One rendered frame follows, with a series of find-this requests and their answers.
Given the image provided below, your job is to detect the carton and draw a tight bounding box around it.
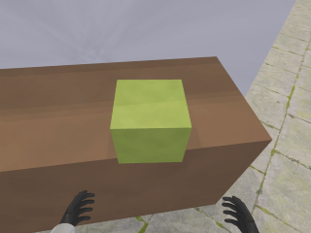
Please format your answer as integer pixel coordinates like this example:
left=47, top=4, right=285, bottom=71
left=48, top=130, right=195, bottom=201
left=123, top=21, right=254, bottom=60
left=110, top=80, right=192, bottom=164

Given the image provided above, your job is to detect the left robot forearm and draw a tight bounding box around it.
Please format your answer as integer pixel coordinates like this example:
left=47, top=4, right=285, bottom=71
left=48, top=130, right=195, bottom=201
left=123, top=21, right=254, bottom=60
left=51, top=223, right=76, bottom=233

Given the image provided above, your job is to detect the pedestal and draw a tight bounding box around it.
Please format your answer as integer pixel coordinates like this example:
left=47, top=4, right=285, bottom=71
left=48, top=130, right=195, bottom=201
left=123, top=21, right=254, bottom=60
left=0, top=56, right=272, bottom=233

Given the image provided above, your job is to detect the left robot hand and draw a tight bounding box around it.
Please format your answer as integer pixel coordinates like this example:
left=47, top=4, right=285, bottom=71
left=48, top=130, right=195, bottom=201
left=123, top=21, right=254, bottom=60
left=59, top=190, right=95, bottom=227

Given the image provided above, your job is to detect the right robot hand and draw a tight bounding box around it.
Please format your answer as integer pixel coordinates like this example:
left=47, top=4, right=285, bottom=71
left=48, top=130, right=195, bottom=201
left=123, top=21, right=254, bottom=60
left=222, top=195, right=259, bottom=233

